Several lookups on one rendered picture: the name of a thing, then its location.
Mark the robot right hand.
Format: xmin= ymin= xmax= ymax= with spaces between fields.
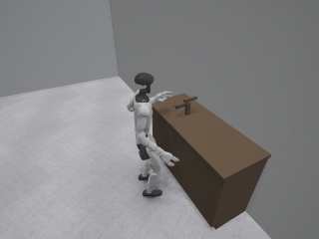
xmin=160 ymin=151 xmax=179 ymax=166

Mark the right robot forearm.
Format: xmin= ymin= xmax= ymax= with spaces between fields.
xmin=138 ymin=133 xmax=164 ymax=156

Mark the humanoid robot torso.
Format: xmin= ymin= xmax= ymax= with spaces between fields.
xmin=133 ymin=97 xmax=153 ymax=150

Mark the robot right upper arm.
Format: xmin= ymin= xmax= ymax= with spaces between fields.
xmin=135 ymin=104 xmax=151 ymax=139

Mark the counter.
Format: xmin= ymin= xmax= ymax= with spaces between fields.
xmin=152 ymin=94 xmax=271 ymax=230

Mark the robot left shin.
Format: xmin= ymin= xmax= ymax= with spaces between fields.
xmin=143 ymin=160 xmax=151 ymax=177

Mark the robot left upper arm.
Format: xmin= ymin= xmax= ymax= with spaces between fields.
xmin=127 ymin=90 xmax=140 ymax=112

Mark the robot left hand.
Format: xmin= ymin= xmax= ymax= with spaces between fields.
xmin=154 ymin=91 xmax=171 ymax=103

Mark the tap lever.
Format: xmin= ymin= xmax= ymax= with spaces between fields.
xmin=174 ymin=103 xmax=188 ymax=110

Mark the left robot forearm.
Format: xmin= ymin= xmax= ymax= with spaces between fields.
xmin=150 ymin=97 xmax=156 ymax=105

